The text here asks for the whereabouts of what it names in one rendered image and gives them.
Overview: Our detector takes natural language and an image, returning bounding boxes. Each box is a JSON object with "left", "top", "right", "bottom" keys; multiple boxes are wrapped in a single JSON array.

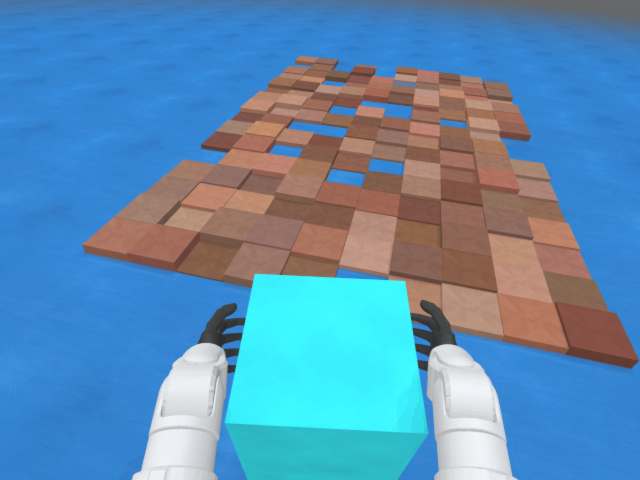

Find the robot left forearm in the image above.
[{"left": 132, "top": 343, "right": 228, "bottom": 480}]

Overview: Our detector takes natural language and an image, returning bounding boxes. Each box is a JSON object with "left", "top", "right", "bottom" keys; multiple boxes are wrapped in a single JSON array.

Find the carton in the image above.
[{"left": 225, "top": 274, "right": 428, "bottom": 480}]

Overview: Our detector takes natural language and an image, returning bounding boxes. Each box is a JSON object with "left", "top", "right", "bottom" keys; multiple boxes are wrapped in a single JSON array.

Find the robot right forearm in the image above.
[{"left": 427, "top": 344, "right": 518, "bottom": 480}]

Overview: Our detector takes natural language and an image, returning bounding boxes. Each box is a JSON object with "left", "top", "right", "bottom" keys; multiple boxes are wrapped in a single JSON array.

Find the left robot hand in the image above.
[{"left": 197, "top": 303, "right": 246, "bottom": 373}]

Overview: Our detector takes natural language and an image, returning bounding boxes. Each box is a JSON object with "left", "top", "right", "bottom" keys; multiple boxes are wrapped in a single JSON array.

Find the right robot hand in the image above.
[{"left": 410, "top": 300, "right": 457, "bottom": 372}]

